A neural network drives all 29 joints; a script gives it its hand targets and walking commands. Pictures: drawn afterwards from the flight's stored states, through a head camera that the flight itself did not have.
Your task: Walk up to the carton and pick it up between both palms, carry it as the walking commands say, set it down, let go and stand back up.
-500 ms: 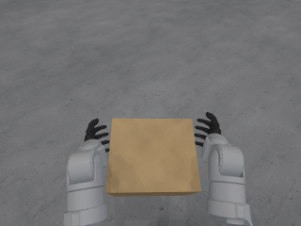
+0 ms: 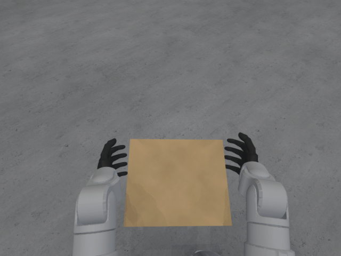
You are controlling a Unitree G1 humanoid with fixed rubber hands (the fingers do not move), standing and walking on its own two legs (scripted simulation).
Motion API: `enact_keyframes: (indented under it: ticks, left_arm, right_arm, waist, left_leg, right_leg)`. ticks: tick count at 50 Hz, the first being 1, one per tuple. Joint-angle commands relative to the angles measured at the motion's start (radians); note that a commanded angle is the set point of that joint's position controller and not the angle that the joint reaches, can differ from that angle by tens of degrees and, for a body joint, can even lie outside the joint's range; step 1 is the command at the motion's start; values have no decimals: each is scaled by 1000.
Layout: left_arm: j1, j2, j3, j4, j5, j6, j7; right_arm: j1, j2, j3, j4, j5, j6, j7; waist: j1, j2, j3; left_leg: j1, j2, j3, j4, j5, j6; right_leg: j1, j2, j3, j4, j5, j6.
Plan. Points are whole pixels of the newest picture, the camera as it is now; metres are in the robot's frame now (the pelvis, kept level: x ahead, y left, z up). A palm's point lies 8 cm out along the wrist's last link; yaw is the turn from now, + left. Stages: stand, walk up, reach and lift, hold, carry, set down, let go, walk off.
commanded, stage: carry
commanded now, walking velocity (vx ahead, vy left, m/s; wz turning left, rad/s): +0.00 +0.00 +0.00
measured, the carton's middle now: (175, 184) +0.31 -0.02 -0.04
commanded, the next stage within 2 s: none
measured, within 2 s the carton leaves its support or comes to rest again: neither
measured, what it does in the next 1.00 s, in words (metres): walks ahead: left foot, then right foot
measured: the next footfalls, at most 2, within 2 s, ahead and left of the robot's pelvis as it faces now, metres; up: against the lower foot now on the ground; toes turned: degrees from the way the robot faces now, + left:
left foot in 0.22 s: +0.24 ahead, +0.09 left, +0.00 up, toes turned -1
right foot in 0.48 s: +0.56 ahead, -0.06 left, +0.00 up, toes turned -1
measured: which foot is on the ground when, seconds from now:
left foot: up 0.00-0.20, down 0.22-0.50, up 0.52-0.76, down 0.78-1.00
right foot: down 0.00-0.24, up 0.26-0.46, down 0.48-0.80, up 0.82-1.00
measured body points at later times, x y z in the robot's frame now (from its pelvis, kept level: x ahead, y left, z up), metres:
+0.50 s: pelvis +0.43 +0.01 +0.00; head +0.46 -0.01 +0.45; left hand +0.74 +0.12 +0.04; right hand +0.71 -0.19 +0.05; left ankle +0.21 +0.09 -0.64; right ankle +0.52 -0.06 -0.66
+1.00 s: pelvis +0.82 +0.01 +0.02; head +0.83 +0.00 +0.47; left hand +1.12 +0.14 +0.05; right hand +1.10 -0.17 +0.04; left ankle +0.62 +0.08 -0.65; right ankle +0.84 -0.06 -0.64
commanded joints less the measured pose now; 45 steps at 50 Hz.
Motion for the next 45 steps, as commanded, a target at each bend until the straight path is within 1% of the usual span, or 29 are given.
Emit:
enact_keyframes:
  ticks: [1,3,5,6,8,9,10,11,12,13,15,17,20,22,23,24,25,26,29,31,33,37,38,39,40,41,42,43,45]
  left_arm:
    - [-370,-812,-453,22,-192,-60,-306]
    - [-501,-854,-561,-176,-268,-60,-294]
    - [-403,-822,-499,9,-213,-82,-295]
    - [-402,-838,-542,-48,-255,-96,-300]
    - [-424,-810,-545,-59,-258,-127,-313]
    - [-416,-810,-587,-129,-309,-112,-325]
    - [-413,-773,-581,-116,-321,-114,-333]
    - [-493,-781,-640,-234,-379,-106,-337]
    - [-468,-782,-673,-241,-409,-85,-340]
    - [-525,-774,-683,-231,-420,-61,-338]
    - [-311,-698,-420,237,-187,-181,-353]
    - [-476,-752,-566,-99,-324,-233,-342]
    - [-298,-718,-540,-79,-269,-241,-308]
    - [-302,-725,-656,-271,-334,-201,-283]
    - [-290,-738,-686,-351,-341,-165,-282]
    - [-252,-757,-684,-350,-332,-135,-289]
    - [-279,-735,-645,-335,-316,-118,-289]
    - [-134,-645,-340,16,-61,-181,-292]
    - [-328,-719,-495,-80,-158,-216,-298]
    - [-282,-695,-427,95,-92,-259,-301]
    - [-399,-726,-582,-181,-255,-279,-311]
    - [-392,-701,-596,-111,-296,-218,-338]
    - [-411,-654,-540,-34,-266,-230,-343]
    - [-408,-649,-513,29,-241,-246,-349]
    - [-408,-626,-484,104,-211,-260,-353]
    - [-381,-617,-430,252,-165,-303,-357]
    - [-442,-668,-547,25,-262,-318,-347]
    - [-411,-678,-533,64,-254,-311,-341]
    - [-349,-658,-519,24,-239,-312,-316]
  right_arm:
    - [-463,793,662,64,341,24,330]
    - [-504,833,708,-34,398,18,331]
    - [-355,798,574,194,269,-13,322]
    - [-359,800,602,126,281,-34,312]
    - [-295,780,582,153,233,-69,295]
    - [-278,787,636,65,259,-65,284]
    - [-266,773,634,92,247,-64,273]
    - [-309,805,667,5,288,-58,272]
    - [-234,805,683,5,288,-40,272]
    - [-207,792,622,75,263,-28,259]
    - [-50,718,401,493,24,-129,266]
    - [-336,769,633,54,233,-192,253]
    - [-275,763,669,24,284,-193,254]
    - [-377,795,805,-221,425,-145,259]
    - [-313,832,858,-244,477,-99,272]
    - [-251,827,874,-217,475,-68,283]
    - [-325,790,858,-221,454,-34,292]
    - [-246,673,594,130,221,-74,313]
    - [-330,733,692,43,302,-135,319]
    - [-165,710,545,320,161,-180,318]
    - [-230,735,641,80,229,-211,290]
    - [-246,702,638,41,189,-172,243]
    - [-195,688,557,191,138,-178,244]
    - [-176,680,518,257,103,-195,246]
    - [-95,665,447,385,41,-222,245]
    - [-123,641,391,470,1,-272,242]
    - [-190,678,516,229,119,-285,241]
    - [-254,685,551,194,147,-276,239]
    - [-279,664,593,110,212,-273,236]
  waist:
    - [128,-301,-391]
    - [139,-118,-171]
    - [140,-139,-171]
    - [133,-153,-184]
    - [90,-127,-199]
    - [66,-119,-215]
    - [53,-280,-300]
    - [12,-298,-385]
    - [-4,-103,-494]
    - [6,359,-494]
    - [-14,190,-353]
    - [-34,96,-278]
    - [-3,6,-334]
    - [37,11,-331]
    - [53,106,-418]
    - [98,85,-537]
    - [126,-140,-599]
    - [125,-438,-621]
    - [112,-85,-329]
    - [118,-97,-251]
    - [103,-153,-252]
    - [63,-291,-257]
    - [41,-304,-315]
    - [20,-237,-408]
    - [-3,105,-476]
    - [17,307,-416]
    - [-1,274,-323]
    - [-9,165,-260]
    - [-5,77,-274]
  left_leg:
    - [-537,-137,-67,521,27,-97]
    - [-847,-94,-123,561,-138,-47]
    - [-985,-71,-127,502,-233,-16]
    - [-984,-51,-96,398,-214,-1]
    - [-745,4,-18,-99,42,11]
    - [-336,-62,113,-364,326,17]
    - [-102,-126,148,-451,554,16]
    - [144,-102,125,-522,864,45]
    - [434,147,-228,-519,1666,192]
    - [690,286,-519,-423,2594,311]
    - [814,257,-478,-462,2411,257]
    - [868,250,-515,-395,2195,242]
    - [725,157,-364,-382,1964,127]
    - [327,39,-137,-404,1798,27]
    - [156,51,-95,-318,1690,6]
    - [-5,53,-29,-95,1476,-29]
    - [-239,-84,30,296,539,-111]
    - [-371,-171,-56,502,65,-120]
    - [-530,-94,-88,358,72,-49]
    - [-649,-87,-93,312,-19,-35]
    - [-641,-53,-61,165,32,-9]
    - [-204,-65,69,-463,408,22]
    - [-10,-85,69,-563,595,30]
    - [238,-2,-58,-556,1031,97]
    - [468,234,-361,-489,2004,243]
    - [681,295,-419,-447,2520,269]
    - [763,249,-399,-495,2509,189]
    - [793,231,-389,-509,2363,163]
    - [839,236,-402,-441,2136,170]
  right_leg:
    - [888,-398,571,-477,1991,-341]
    - [880,-373,627,-470,1649,-291]
    - [990,-340,589,-422,1654,-230]
    - [992,-331,533,-420,1634,-194]
    - [849,-263,375,-447,1498,-112]
    - [574,-164,174,-424,1525,-74]
    - [522,-143,120,-298,1609,-73]
    - [428,-155,85,-125,1555,-28]
    - [224,-55,87,251,881,78]
    - [-74,142,124,561,-28,137]
    - [-476,103,133,694,-128,69]
    - [-766,43,146,719,-268,23]
    - [-646,-1,71,204,-200,-19]
    - [-65,67,-72,-356,292,4]
    - [273,79,-87,-437,572,-2]
    - [624,15,-15,-521,930,-66]
    - [896,-236,348,-470,1723,-220]
    - [1009,-401,584,-379,2217,-371]
    - [824,-357,589,-495,1733,-294]
    - [849,-329,591,-477,1726,-272]
    - [840,-296,503,-480,1703,-206]
    - [576,-182,224,-435,1643,-88]
    - [502,-172,171,-313,1651,-69]
    - [343,-151,146,-149,1381,2]
    - [114,-30,97,211,644,118]
    - [-152,72,98,369,-30,118]
    - [-367,79,84,443,-80,85]
    - [-506,70,68,495,-110,50]
    - [-658,23,79,438,-162,14]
